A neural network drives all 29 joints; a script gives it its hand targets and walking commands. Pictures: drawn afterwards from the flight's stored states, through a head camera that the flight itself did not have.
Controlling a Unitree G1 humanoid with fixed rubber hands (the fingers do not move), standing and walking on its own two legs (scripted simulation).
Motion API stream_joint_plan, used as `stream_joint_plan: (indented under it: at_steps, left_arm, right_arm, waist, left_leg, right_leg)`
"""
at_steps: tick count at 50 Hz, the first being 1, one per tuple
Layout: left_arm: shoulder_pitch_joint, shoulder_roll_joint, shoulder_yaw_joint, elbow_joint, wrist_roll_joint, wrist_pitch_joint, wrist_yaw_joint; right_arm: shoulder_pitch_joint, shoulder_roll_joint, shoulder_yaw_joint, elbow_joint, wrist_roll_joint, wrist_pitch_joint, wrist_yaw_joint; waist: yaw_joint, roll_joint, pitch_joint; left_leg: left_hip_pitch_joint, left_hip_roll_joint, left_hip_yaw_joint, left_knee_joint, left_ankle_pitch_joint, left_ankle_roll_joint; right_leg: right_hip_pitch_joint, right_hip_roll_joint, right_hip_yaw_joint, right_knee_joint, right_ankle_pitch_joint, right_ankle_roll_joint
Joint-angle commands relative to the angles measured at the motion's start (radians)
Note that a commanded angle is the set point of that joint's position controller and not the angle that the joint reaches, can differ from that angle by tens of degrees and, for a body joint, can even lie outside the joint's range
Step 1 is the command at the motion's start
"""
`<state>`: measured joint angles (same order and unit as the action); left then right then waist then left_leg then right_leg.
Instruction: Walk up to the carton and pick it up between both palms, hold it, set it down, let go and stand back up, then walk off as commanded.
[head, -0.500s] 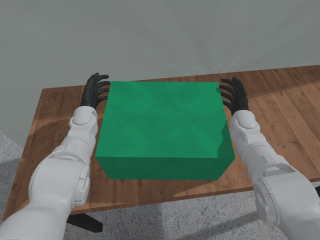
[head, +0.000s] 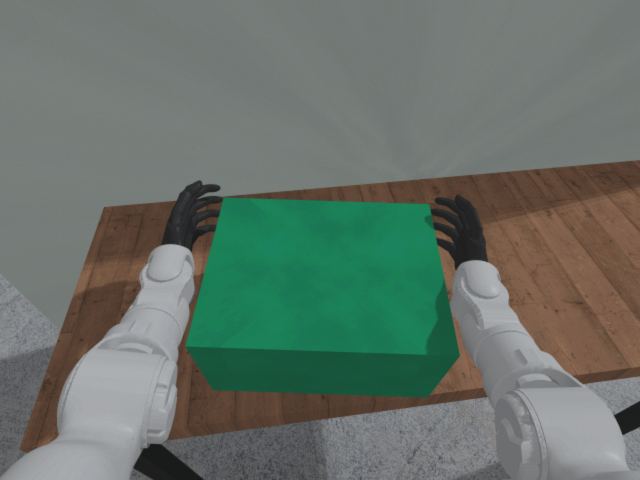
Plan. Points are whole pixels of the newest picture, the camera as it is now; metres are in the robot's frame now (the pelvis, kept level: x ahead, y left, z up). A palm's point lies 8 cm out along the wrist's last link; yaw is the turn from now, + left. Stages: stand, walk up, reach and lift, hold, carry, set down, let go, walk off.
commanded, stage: reach and lift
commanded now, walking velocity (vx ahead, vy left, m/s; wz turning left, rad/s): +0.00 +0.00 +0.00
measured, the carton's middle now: (323, 295) +0.36 +0.01 +0.02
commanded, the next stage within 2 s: hold in 1.70 s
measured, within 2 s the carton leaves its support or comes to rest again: neither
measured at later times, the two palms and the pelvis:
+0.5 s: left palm (164, 224) +0.38 +0.20 +0.14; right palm (476, 237) +0.37 -0.18 +0.11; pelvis +0.00 -0.01 +0.00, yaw +0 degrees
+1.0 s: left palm (150, 214) +0.37 +0.20 +0.18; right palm (489, 217) +0.37 -0.18 +0.15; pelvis -0.01 -0.01 +0.01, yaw +0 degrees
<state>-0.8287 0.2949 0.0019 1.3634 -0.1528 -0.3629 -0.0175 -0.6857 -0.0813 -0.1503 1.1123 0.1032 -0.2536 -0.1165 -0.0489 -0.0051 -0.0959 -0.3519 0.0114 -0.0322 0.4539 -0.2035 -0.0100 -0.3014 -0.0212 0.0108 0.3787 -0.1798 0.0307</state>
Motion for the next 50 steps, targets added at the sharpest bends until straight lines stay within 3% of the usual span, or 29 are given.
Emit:
stream_joint_plan:
  at_steps: [1, 4, 7, 8, 12, 14, 17, 18, 20, 21, 22, 23, 24, 25, 27, 29, 30, 31, 32, 33, 34, 35, 38, 39, 40, 42, 43, 44, 50]
  left_arm:
    - [-0.702, -0.789, -0.286, -0.458, -0.013, -0.06, -0.103]
    - [-0.637, -0.824, -0.296, -0.521, -0.008, -0.02, -0.088]
    - [-0.531, -0.757, -0.189, -0.421, 0.06, 0.069, -0.099]
    - [-0.513, -0.761, -0.206, -0.461, 0.046, 0.092, -0.107]
    - [-0.553, -0.81, -0.241, -0.66, 0.023, 0.141, -0.089]
    - [-0.594, -0.807, -0.269, -0.807, 0.0, 0.168, -0.083]
    - [-0.54, -0.832, -0.284, -0.793, 0.007, 0.244, -0.098]
    - [-0.546, -0.819, -0.281, -0.863, 0.01, 0.261, -0.098]
    - [-0.472, -0.799, -0.246, -0.774, 0.031, 0.327, -0.105]
    - [-0.428, -0.797, -0.211, -0.706, 0.054, 0.36, -0.119]
    - [-0.442, -0.816, -0.22, -0.717, 0.051, 0.381, -0.134]
    - [-0.475, -0.859, -0.228, -0.808, 0.042, 0.388, -0.133]
    - [-0.463, -0.83, -0.206, -0.768, 0.047, 0.408, -0.133]
    - [-0.542, -0.861, -0.237, -0.897, 0.034, 0.403, -0.133]
    - [-0.551, -0.866, -0.222, -0.87, 0.043, 0.431, -0.13]
    - [-0.477, -0.858, -0.183, -0.821, 0.07, 0.467, -0.136]
    - [-0.478, -0.851, -0.162, -0.828, 0.081, 0.487, -0.143]
    - [-0.481, -0.837, -0.132, -0.75, 0.106, 0.503, -0.153]
    - [-0.495, -0.882, -0.173, -0.854, 0.092, 0.515, -0.143]
    - [-0.511, -0.864, -0.154, -0.851, 0.091, 0.519, -0.145]
    - [-0.48, -0.872, -0.157, -0.834, 0.095, 0.531, -0.148]
    - [-0.518, -0.889, -0.184, -0.895, 0.086, 0.532, -0.141]
    - [-0.428, -0.886, -0.163, -0.839, 0.115, 0.581, -0.15]
    - [-0.438, -0.859, -0.11, -0.813, 0.143, 0.6, -0.158]
    - [-0.419, -0.851, -0.091, -0.797, 0.15, 0.616, -0.169]
    - [-0.456, -0.849, -0.082, -0.814, 0.166, 0.639, -0.176]
    - [-0.485, -0.857, -0.114, -0.903, 0.142, 0.635, -0.18]
    - [-0.514, -0.869, -0.129, -0.934, 0.134, 0.638, -0.171]
    - [-0.444, -0.888, -0.184, -1.043, 0.116, 0.679, -0.142]
  right_arm:
    - [-0.628, 0.668, 0.391, -0.387, -0.036, 0.019, 0.179]
    - [-0.617, 0.678, 0.456, -0.467, 0.013, 0.057, 0.177]
    - [-0.542, 0.61, 0.453, -0.395, 0.029, 0.137, 0.181]
    - [-0.558, 0.61, 0.482, -0.456, 0.048, 0.145, 0.179]
    - [-0.609, 0.646, 0.542, -0.588, 0.117, 0.16, 0.173]
    - [-0.583, 0.668, 0.57, -0.651, 0.144, 0.183, 0.163]
    - [-0.606, 0.649, 0.563, -0.693, 0.131, 0.218, 0.152]
    - [-0.55, 0.631, 0.554, -0.667, 0.131, 0.231, 0.148]
    - [-0.542, 0.579, 0.528, -0.621, 0.133, 0.275, 0.143]
    - [-0.557, 0.571, 0.524, -0.625, 0.12, 0.288, 0.144]
    - [-0.589, 0.565, 0.488, -0.628, 0.109, 0.285, 0.139]
    - [-0.624, 0.575, 0.507, -0.707, 0.117, 0.278, 0.143]
    - [-0.608, 0.563, 0.474, -0.651, 0.112, 0.296, 0.136]
    - [-0.676, 0.594, 0.509, -0.722, 0.132, 0.285, 0.138]
    - [-0.679, 0.571, 0.485, -0.705, 0.127, 0.3, 0.137]
    - [-0.715, 0.587, 0.505, -0.75, 0.135, 0.31, 0.141]
    - [-0.689, 0.579, 0.474, -0.711, 0.115, 0.322, 0.135]
    - [-0.733, 0.58, 0.451, -0.681, 0.1, 0.321, 0.136]
    - [-0.759, 0.587, 0.479, -0.753, 0.116, 0.314, 0.145]
    - [-0.726, 0.574, 0.437, -0.687, 0.096, 0.319, 0.143]
    - [-0.753, 0.587, 0.464, -0.738, 0.105, 0.316, 0.143]
    - [-0.733, 0.569, 0.439, -0.705, 0.106, 0.322, 0.144]
    - [-0.718, 0.536, 0.429, -0.699, 0.1, 0.34, 0.143]
    - [-0.695, 0.509, 0.37, -0.612, 0.077, 0.361, 0.146]
    - [-0.732, 0.527, 0.372, -0.679, 0.067, 0.355, 0.143]
    - [-0.73, 0.513, 0.35, -0.615, 0.056, 0.375, 0.153]
    - [-0.728, 0.547, 0.356, -0.66, 0.053, 0.367, 0.153]
    - [-0.739, 0.527, 0.345, -0.632, 0.059, 0.368, 0.156]
    - [-0.731, 0.518, 0.403, -0.749, 0.125, 0.378, 0.155]
  waist:
    - [-0.003, 0.14, -0.562]
    - [0.017, 0.134, -0.547]
    - [0.022, 0.065, -0.312]
    - [0.04, 0.039, -0.375]
    - [0.077, 0.083, -0.515]
    - [0.064, 0.079, -0.509]
    - [0.063, 0.055, -0.463]
    - [0.052, 0.087, -0.46]
    - [0.037, 0.02, -0.338]
    - [0.058, -0.03, -0.28]
    - [0.036, -0.034, -0.255]
    - [0.043, -0.022, -0.379]
    - [0.027, -0.013, -0.31]
    - [0.05, 0.034, -0.412]
    - [0.038, 0.02, -0.372]
    - [0.086, -0.007, -0.356]
    - [0.067, -0.015, -0.323]
    - [0.083, -0.033, -0.239]
    - [0.085, -0.014, -0.355]
    - [0.07, -0.028, -0.331]
    - [0.086, -0.04, -0.35]
    - [0.063, 0.017, -0.362]
    - [0.054, 0.004, -0.289]
    - [0.055, 0.006, -0.192]
    - [0.048, -0.058, -0.19]
    - [0.047, -0.041, -0.162]
    - [0.046, -0.043, -0.251]
    - [0.035, 0.014, -0.259]
    - [0.025, 0.018, -0.342]
  left_leg:
    - [0.258, -0.026, 0.049, -0.052, 0.41, -0.073]
    - [0.26, -0.034, 0.048, -0.053, 0.475, -0.07]
    - [0.21, -0.044, 0.051, -0.105, 0.355, -0.046]
    - [0.231, -0.042, 0.05, -0.11, 0.37, -0.043]
    - [0.277, -0.048, 0.04, -0.078, 0.542, -0.063]
    - [0.286, -0.055, 0.031, -0.068, 0.561, -0.062]
    - [0.266, -0.054, 0.034, -0.078, 0.529, -0.065]
    - [0.298, -0.049, 0.027, -0.076, 0.56, -0.075]
    - [0.283, -0.047, 0.022, -0.099, 0.467, -0.062]
    - [0.265, -0.05, 0.037, -0.119, 0.418, -0.047]
    - [0.24, -0.047, 0.035, -0.128, 0.368, -0.044]
    - [0.283, -0.05, 0.028, -0.122, 0.419, -0.05]
    - [0.273, -0.058, 0.034, -0.128, 0.411, -0.05]
    - [0.309, -0.055, 0.03, -0.11, 0.494, -0.063]
    - [0.318, -0.06, 0.031, -0.112, 0.457, -0.066]
    - [0.29, -0.063, 0.037, -0.123, 0.427, -0.043]
    - [0.279, -0.063, 0.046, -0.145, 0.377, -0.04]
    - [0.254, -0.063, 0.05, -0.159, 0.302, -0.028]
    - [0.29, -0.06, 0.044, -0.152, 0.386, -0.034]
    - [0.285, -0.058, 0.046, -0.152, 0.372, -0.036]
    - [0.294, -0.06, 0.05, -0.148, 0.394, -0.036]
    - [0.318, -0.061, 0.04, -0.139, 0.415, -0.05]
    - [0.313, -0.06, 0.042, -0.153, 0.361, -0.045]
    - [0.284, -0.059, 0.051, -0.184, 0.267, -0.038]
    - [0.269, -0.061, 0.052, -0.184, 0.25, -0.023]
    - [0.26, -0.057, 0.061, -0.213, 0.191, -0.02]
    - [0.272, -0.054, 0.052, -0.207, 0.212, -0.018]
    - [0.29, -0.057, 0.053, -0.198, 0.241, -0.038]
    - [0.362, -0.057, 0.037, -0.151, 0.371, -0.049]
  right_leg:
    - [0.136, 0.056, -0.047, -0.054, 0.175, -0.038]
    - [0.188, 0.062, -0.03, -0.046, 0.223, -0.04]
    - [0.192, 0.051, -0.017, -0.079, 0.123, -0.026]
    - [0.215, 0.056, -0.023, -0.076, 0.163, -0.026]
    - [0.28, 0.076, -0.007, -0.055, 0.282, -0.033]
    - [0.295, 0.076, 0.003, -0.06, 0.314, -0.023]
    - [0.296, 0.075, -0.006, -0.066, 0.281, -0.024]
    - [0.299, 0.075, -0.007, -0.074, 0.305, -0.028]
    - [0.257, 0.076, -0.012, -0.101, 0.209, -0.028]
    - [0.273, 0.072, -0.011, -0.117, 0.182, -0.022]
    - [0.248, 0.069, -0.022, -0.118, 0.143, -0.019]
    - [0.281, 0.073, -0.018, -0.104, 0.198, -0.028]
    - [0.284, 0.07, -0.011, -0.113, 0.201, -0.029]
    - [0.321, 0.073, -0.011, -0.094, 0.262, -0.032]
    - [0.276, 0.08, -0.014, -0.111, 0.201, -0.032]
    - [0.313, 0.072, -0.005, -0.114, 0.199, -0.03]
    - [0.312, 0.072, -0.006, -0.121, 0.172, -0.033]
    - [0.286, 0.062, -0.006, -0.136, 0.1, -0.027]
    - [0.321, 0.075, -0.014, -0.123, 0.165, -0.03]
    - [0.297, 0.077, -0.019, -0.127, 0.153, -0.033]
    - [0.308, 0.077, -0.019, -0.121, 0.179, -0.03]
    - [0.297, 0.079, -0.021, -0.124, 0.178, -0.034]
    - [0.299, 0.071, -0.024, -0.138, 0.135, -0.038]
    - [0.271, 0.073, -0.023, -0.162, 0.051, -0.039]
    - [0.286, 0.069, -0.024, -0.161, 0.062, -0.031]
    - [0.264, 0.065, -0.028, -0.163, 0.01, -0.033]
    - [0.277, 0.068, -0.033, -0.154, 0.04, -0.036]
    - [0.269, 0.069, -0.033, -0.154, 0.057, -0.036]
    - [0.303, 0.084, -0.039, -0.142, 0.153, -0.038]
